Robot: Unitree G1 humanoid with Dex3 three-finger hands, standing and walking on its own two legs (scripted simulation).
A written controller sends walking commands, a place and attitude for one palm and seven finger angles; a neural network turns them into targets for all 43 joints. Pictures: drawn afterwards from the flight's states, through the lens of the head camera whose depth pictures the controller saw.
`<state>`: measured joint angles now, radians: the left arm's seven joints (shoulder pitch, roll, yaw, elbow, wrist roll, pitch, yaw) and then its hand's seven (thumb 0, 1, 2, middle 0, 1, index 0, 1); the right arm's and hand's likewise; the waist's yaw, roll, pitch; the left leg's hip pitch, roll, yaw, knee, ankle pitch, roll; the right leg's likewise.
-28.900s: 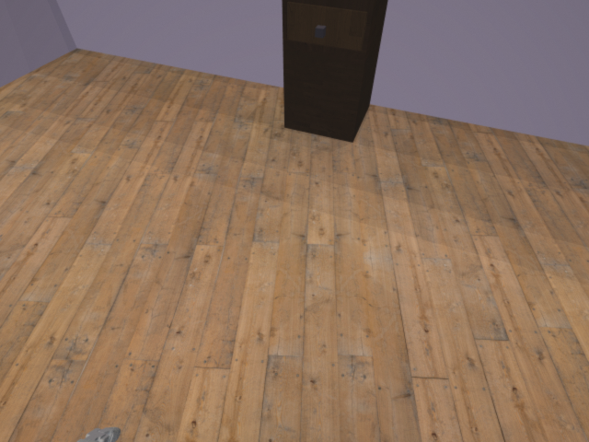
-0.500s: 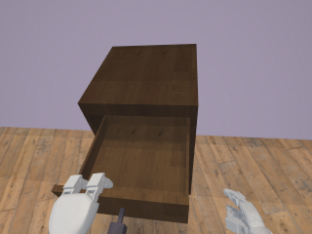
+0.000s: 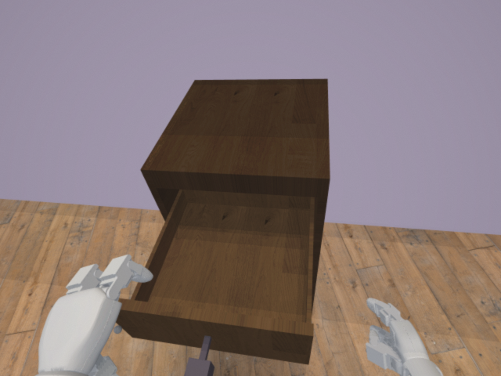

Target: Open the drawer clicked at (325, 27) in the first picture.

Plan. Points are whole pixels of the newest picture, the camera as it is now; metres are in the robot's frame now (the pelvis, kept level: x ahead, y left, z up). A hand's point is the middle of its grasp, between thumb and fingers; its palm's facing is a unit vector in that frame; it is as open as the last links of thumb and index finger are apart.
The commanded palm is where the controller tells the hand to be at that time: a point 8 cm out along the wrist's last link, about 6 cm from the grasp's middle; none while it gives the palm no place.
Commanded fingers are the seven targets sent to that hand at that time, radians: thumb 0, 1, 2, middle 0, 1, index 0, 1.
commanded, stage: draw the hand back to the body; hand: left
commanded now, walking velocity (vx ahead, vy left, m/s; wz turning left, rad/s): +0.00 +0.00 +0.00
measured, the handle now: (202, 361) +0.18 +0.14 -0.13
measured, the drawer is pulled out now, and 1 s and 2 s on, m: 0.30 0.30 0.30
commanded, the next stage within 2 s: step back with the hand held close in 0.96 s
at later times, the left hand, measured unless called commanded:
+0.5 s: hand (75, 291) +0.17 +0.22 +0.17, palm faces +0.36 -0.85 -0.39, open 10.9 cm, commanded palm +0.12 +0.27 +0.19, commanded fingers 0.00 0.48 0.72 -0.23 -0.57 -0.23 -0.57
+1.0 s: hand (62, 283) +0.17 +0.23 +0.18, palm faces +0.43 -0.81 -0.40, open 7.5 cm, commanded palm +0.12 +0.27 +0.20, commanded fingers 0.00 0.90 0.90 -0.20 -0.30 -0.20 -0.30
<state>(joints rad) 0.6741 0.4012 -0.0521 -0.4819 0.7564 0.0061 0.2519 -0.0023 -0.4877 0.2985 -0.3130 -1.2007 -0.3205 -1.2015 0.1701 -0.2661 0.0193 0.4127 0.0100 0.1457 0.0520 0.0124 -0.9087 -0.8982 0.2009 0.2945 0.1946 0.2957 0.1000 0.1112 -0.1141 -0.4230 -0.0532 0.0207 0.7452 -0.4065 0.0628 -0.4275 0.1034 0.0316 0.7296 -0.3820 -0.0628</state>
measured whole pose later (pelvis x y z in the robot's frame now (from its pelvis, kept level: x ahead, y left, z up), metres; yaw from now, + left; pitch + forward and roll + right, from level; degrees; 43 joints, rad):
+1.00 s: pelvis +0.01 -0.02 +0.03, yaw +4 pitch -2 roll +0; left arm 0.58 0.34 0.27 -0.49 -0.09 -0.09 0.11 0.01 0.86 0.88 -0.21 -0.33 -0.21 -0.33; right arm 0.17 -0.22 0.04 0.61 0.03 -0.07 -0.08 0.01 -0.91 -0.90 0.20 0.29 0.20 0.30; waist 0.05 0.07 0.00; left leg -0.14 -0.06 -0.07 0.45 -0.27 0.04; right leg -0.11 0.09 -0.03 0.40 -0.25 -0.08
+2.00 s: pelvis -0.07 -0.01 +0.01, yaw +4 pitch +3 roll -1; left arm 0.64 0.42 0.41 -0.64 -0.04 -0.23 0.15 0.02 0.89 0.90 -0.21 -0.30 -0.21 -0.30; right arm 0.17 -0.20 0.02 0.53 0.02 -0.03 -0.06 0.01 -0.90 -0.90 0.21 0.30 0.20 0.30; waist -0.01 0.00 0.03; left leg -0.46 -0.07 -0.04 0.65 -0.24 0.06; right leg -0.43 0.07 -0.05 0.60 -0.22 -0.06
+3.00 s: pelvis -0.26 -0.06 +0.01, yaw +4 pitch +1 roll -1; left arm 0.66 0.41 0.39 -0.67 -0.06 -0.22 0.14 0.02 0.89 0.90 -0.21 -0.30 -0.21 -0.30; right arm 0.19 -0.17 0.01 0.58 0.02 -0.07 -0.04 0.01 -0.91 -0.90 0.20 0.29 0.20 0.30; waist -0.01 -0.01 0.05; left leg -0.48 0.06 -0.02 0.75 -0.35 -0.02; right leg -0.30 0.03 -0.07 0.60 -0.30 -0.04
